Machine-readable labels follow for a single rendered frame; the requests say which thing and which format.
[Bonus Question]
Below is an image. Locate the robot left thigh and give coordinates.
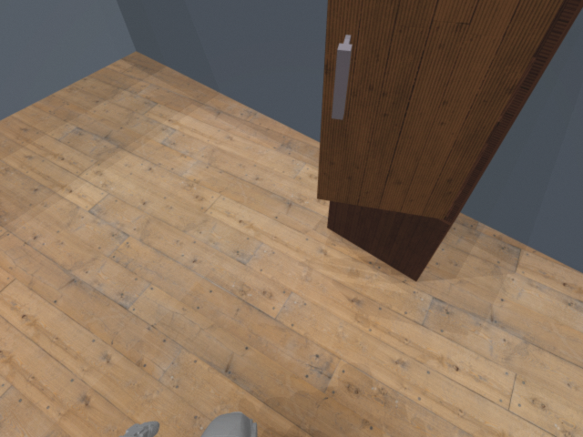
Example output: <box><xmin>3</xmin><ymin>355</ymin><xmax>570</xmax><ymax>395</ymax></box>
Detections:
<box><xmin>200</xmin><ymin>412</ymin><xmax>258</xmax><ymax>437</ymax></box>

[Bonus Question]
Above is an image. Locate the handle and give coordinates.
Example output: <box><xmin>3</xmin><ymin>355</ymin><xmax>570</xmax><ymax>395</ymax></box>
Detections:
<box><xmin>332</xmin><ymin>35</ymin><xmax>353</xmax><ymax>120</ymax></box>

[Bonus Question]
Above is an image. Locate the cupboard door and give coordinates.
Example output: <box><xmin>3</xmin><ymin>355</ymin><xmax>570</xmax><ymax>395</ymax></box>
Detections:
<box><xmin>317</xmin><ymin>0</ymin><xmax>564</xmax><ymax>219</ymax></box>

